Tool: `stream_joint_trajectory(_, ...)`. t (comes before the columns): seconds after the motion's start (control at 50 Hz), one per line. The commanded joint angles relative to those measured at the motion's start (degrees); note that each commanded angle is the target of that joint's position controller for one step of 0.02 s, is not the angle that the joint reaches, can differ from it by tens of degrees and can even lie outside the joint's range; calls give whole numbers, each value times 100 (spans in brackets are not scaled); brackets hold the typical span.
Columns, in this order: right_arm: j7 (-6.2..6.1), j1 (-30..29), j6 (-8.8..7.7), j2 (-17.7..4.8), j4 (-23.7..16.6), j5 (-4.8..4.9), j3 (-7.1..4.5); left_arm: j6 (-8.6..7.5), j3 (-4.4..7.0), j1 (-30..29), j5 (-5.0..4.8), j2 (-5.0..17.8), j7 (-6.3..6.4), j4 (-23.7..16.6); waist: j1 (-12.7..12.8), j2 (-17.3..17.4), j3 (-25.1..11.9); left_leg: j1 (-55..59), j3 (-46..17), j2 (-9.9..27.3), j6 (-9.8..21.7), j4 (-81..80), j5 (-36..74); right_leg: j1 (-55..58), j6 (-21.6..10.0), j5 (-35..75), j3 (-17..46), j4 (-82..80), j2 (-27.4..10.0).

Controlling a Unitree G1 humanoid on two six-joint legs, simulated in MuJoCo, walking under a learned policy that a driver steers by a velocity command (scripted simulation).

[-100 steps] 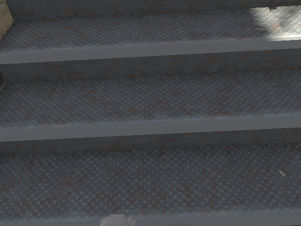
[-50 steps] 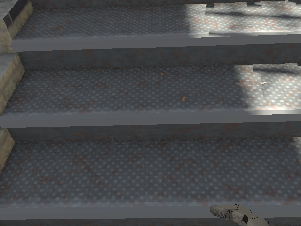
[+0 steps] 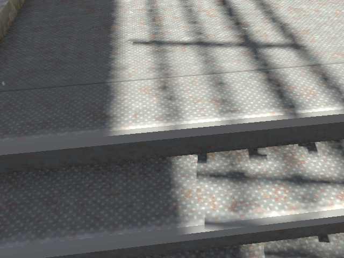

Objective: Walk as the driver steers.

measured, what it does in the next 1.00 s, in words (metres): climbs, turning left: left foot 0.16 m higher, then right foot 0.16 m higher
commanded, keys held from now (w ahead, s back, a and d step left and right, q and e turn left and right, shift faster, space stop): w+q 0.48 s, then w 0.52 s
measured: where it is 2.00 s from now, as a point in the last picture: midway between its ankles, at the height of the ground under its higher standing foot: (96, 95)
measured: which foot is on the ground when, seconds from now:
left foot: up 0.00-0.32, down 0.34-0.90, up 0.92-1.00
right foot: down 0.00-0.36, up 0.38-0.84, down 0.86-1.00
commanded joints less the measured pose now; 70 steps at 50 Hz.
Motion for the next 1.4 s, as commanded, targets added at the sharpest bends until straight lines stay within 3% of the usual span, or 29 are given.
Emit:
stream_joint_trajectory(0.02, -81, 615, 226, 640, -98, 12, 304, -194, -326, -956, 151, -673, -88, -334, -699, -480, 806, -729, 176, 127, -165, 20, 647, -917, 69, 968, 267, -2217, -874)
stream_joint_trajectory(0.12, -194, -889, 309, 774, -860, -136, 500, -109, -301, 232, -22, 9, 150, 67, -99, -537, 1236, -2388, 631, 240, -490, -14, 139, 240, 55, 1198, 297, -2563, -1022)
stream_joint_trajectory(0.24, 96, -2579, 255, 520, -1609, -71, 594, -83, -1, 1363, -171, 679, 654, 157, 582, -367, 1002, -2554, 1507, 1103, -662, -2226, -1431, 2555, -281, 1606, 405, -3967, -1680)
stream_joint_trajectory(0.26, 175, -2665, 215, 653, -1522, -35, 588, -79, 6, 1252, -286, 599, 635, 159, 579, -348, 1015, -2080, 1798, 1105, -521, -2718, -1750, 2756, -298, 2607, 102, -3959, -1719)
stream_joint_trajectory(0.3, 263, -2407, 63, 562, -1671, -106, 529, -11, -38, 1067, -227, 803, 582, 155, 37, -925, 188, 1235, 2837, 69, -27, -3837, -2140, 1743, -353, 9775, -516, -2869, -1352)
stream_joint_trajectory(0.34, 256, -587, 119, -358, -1158, -173, 92, -62, 101, 615, -262, 1390, 552, -188, -783, -1842, -768, 2552, 2142, -440, 282, -5560, -2897, 2959, -480, 11613, -181, -911, -1512)
stream_joint_trajectory(0.36, 273, 361, 197, -961, -908, -222, -163, -178, 129, 202, -213, 1439, 527, -580, -1161, -1454, -1251, 4314, 389, 16, 551, -6355, -2327, 1701, -321, 9696, 146, 543, -1275)
stream_joint_trajectory(0.38, 129, 944, 351, -1658, -675, -263, -387, -413, -3, 155, -202, 682, 305, -1020, -814, 1076, -1812, 5901, -3004, 1178, 1308, -8703, -3892, -560, 17, 4150, 493, 2659, 28)
stream_joint_trajectory(0.4, -82, 927, 432, -1594, -547, -408, -406, -597, 120, -222, -164, 602, 102, -1009, -641, 1312, -1974, 6040, -4989, 1669, 1187, -10436, -4274, -1323, 107, 1259, 1803, 5068, 715)
stream_joint_trajectory(0.42, -115, 1096, 392, -1035, -213, -435, -235, -629, 166, -348, -303, 377, -22, -1239, -327, 960, -1319, 5582, -4554, 1633, 521, -10494, -4191, -2025, -90, 1420, 2237, 6379, 538)
stream_joint_trajectory(0.46, 65, 859, 272, 27, 266, -266, 46, -636, -53, -1434, -107, -163, -29, -2035, 108, -106, 377, 3883, -2780, 1161, 21, -9694, -3009, -3330, -453, 1310, 1795, 8075, 378)
stream_joint_trajectory(0.5, 109, 596, 214, 326, 497, -295, 118, -579, -247, -976, -88, -524, -53, -2145, 607, -409, 515, 3682, -1289, 667, -419, -9335, -1785, -3839, -744, 1328, 1776, 8541, 130)
stream_joint_trajectory(0.58, 173, 339, 225, 337, 471, -388, 194, -445, -455, -726, -266, -542, 14, -2118, 994, -274, 699, 2811, 191, 414, -918, -9273, -926, -4422, -429, 1938, 1340, 7574, -122)
stream_joint_trajectory(0.62, 108, 1073, 217, 244, 873, -446, 219, -383, -623, -1346, -319, -931, 110, -2270, 638, 495, 692, 3057, -149, 625, -679, -9536, -978, -5461, -311, 1775, 956, 8966, 25)
stream_joint_trajectory(0.72, -229, 2157, 308, 143, 1222, -262, 197, -529, -898, -3739, -121, -1069, 205, -3211, -224, 344, 748, 3230, -912, 963, -388, -10745, -627, -5501, 72, 1642, 71, 6554, -148)
stream_joint_trajectory(0.76, -409, 2109, 287, -26, 1296, -153, 126, -561, -809, -3719, -181, -874, 210, -3299, -14, 489, 269, 4273, -687, 1206, -234, -11234, 688, -4619, 14, 1255, 106, 5411, -251)
stream_joint_trajectory(0.82, -438, 2005, 236, -478, 1287, -194, 50, -576, -489, -2719, -294, -234, 176, -2887, 563, 916, -656, 5186, 211, 1174, -105, -10372, 6941, -1573, -388, -76, -386, 3147, 601)
stream_joint_trajectory(0.86, -435, 1311, 154, -802, 1178, -260, -22, -466, -73, -1081, -289, 621, 99, -2343, 1477, 1560, -936, 6412, 164, 1503, 92, -8734, 8892, -748, -685, -734, 720, 1657, 559)
stream_joint_trajectory(0.88, -401, 941, 61, -760, 959, -385, -20, -390, 85, 72, -100, 1003, 21, -1810, 1808, 778, -1459, 5465, 152, 1283, 274, -7417, 8363, 849, -971, -627, 2012, 1143, 88)
stream_joint_trajectory(0.9, -171, 1193, -109, -87, 860, -337, 29, -220, 231, 775, 46, 1291, 94, -1416, 1541, -1763, -1741, 3164, 115, 100, -90, -5213, 3541, 2730, -1972, -274, 4833, -1042, -1043)
stream_joint_trajectory(0.92, 78, 1079, -243, 289, 879, -414, 54, -59, 217, 967, 155, 1004, 315, -1146, 1461, -2530, -1706, 1941, -699, -942, -437, -2361, -582, 2812, -2328, -730, 7566, -2791, -1642)
stream_joint_trajectory(0.96, 343, -111, -250, 528, -136, -193, 125, -69, -174, 27, -34, -477, 329, -649, 544, -619, 640, 373, -665, -508, -213, -198, -863, 339, -1486, -2300, 5692, -2351, -1479)
stream_joint_trajectory(1.02, 134, 398, -13, 732, -357, -148, 307, -205, -333, -387, 79, -1032, 86, -169, -319, 158, 1018, -208, -366, -199, 70, 654, -718, -689, -684, -364, 2893, -1913, -791)
stream_joint_trajectory(1.08, 40, 295, -24, 879, -603, -89, 522, -152, -271, -382, 34, -507, -94, -116, -527, -20, 1109, -964, 72, 139, -172, -147, -492, -814, -565, 216, 1752, -2196, -454)
stream_joint_trajectory(1.12, -39, -271, 14, 648, -829, -360, 569, -194, -319, -406, -13, -372, -46, -157, -482, -80, 968, -541, 1032, 486, -605, -970, 299, -1433, -724, 672, 1514, -2391, -218)
stream_joint_trajectory(1.26, 22, -2600, -310, 964, -1884, -173, 826, 85, -99, 2049, -158, -21, 468, -39, 939, -545, 742, -4260, 1082, 1190, -1313, -492, -1312, 2993, -1017, 808, 3584, -2272, -1018)
stream_joint_trajectory(1.34, 150, -3738, -353, 1044, -2647, -252, 955, 263, 18, 1883, -437, -97, 676, -259, 869, -688, 890, -440, 1690, 1175, -1313, -4011, -1856, 790, -1211, 1759, 3087, -4150, -1078)
stream_joint_trajectory(1.38, 54, -2168, -375, 298, -2157, -72, 426, -47, 31, 1893, -322, 296, 463, -211, 14, -1722, -463, 2735, 2388, 146, -899, -4406, -2430, 1074, -1100, 7524, 2325, -3056, -857)
stream_joint_trajectory(1.4, -41, -938, -342, -363, -1869, 7, 98, -133, 150, 1555, -283, 747, 431, -278, -676, -2232, -1072, 3392, 1515, 231, -584, -5075, -2896, 1927, -856, 9213, 2131, -1840, -774)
